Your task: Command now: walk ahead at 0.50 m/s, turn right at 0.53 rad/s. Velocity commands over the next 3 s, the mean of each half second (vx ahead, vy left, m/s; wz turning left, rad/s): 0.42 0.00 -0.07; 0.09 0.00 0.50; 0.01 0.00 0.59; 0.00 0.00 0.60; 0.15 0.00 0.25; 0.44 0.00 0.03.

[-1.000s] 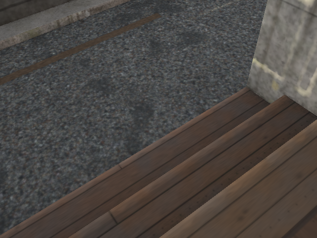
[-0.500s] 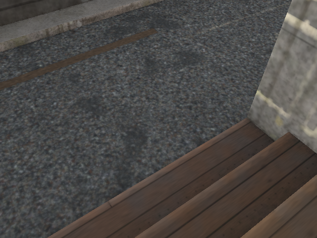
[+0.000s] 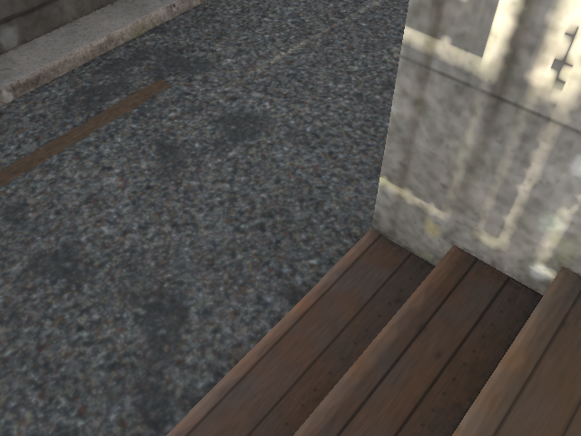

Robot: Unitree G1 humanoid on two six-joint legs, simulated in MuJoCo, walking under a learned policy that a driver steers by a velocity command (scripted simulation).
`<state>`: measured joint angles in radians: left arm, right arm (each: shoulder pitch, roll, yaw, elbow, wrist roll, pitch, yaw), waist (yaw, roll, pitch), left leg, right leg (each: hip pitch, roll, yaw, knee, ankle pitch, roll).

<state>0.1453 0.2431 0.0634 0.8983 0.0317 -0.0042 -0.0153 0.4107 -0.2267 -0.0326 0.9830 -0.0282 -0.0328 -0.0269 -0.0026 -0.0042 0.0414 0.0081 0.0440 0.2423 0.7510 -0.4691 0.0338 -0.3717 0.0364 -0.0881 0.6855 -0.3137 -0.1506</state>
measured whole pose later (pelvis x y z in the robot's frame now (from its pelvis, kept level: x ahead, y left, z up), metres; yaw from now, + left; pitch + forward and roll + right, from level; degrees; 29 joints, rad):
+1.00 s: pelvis +0.34 -0.06 -0.14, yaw +15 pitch +3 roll +0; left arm 0.16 0.22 -0.04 0.68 0.07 0.01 -0.02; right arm 0.38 -0.26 -0.02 0.70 -0.01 -0.08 0.03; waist -0.09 -0.01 -0.02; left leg -0.37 -0.19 -0.27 0.62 -0.28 0.07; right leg -0.58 -0.01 0.07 0.68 -0.22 0.09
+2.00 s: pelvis +0.36 -0.06 -0.14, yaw +53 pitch +5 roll -1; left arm 0.21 0.21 0.00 0.68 0.08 -0.02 0.01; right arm 0.40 -0.21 -0.01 0.80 -0.04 -0.09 0.03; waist -0.05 0.00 -0.07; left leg -0.43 -0.10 -0.11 0.64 -0.29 0.08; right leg -0.83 -0.04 0.00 1.30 -0.20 0.10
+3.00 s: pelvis +0.48 +0.23 -0.28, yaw +59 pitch +1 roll +0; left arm 0.51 0.20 0.00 1.08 0.06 -0.09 -0.08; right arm 0.16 -0.21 -0.02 0.93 -0.09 -0.08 0.09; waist 0.10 -0.03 -0.01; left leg -0.33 0.02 0.10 0.56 -0.24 0.05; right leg -0.48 -0.02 0.09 1.79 -0.59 -0.05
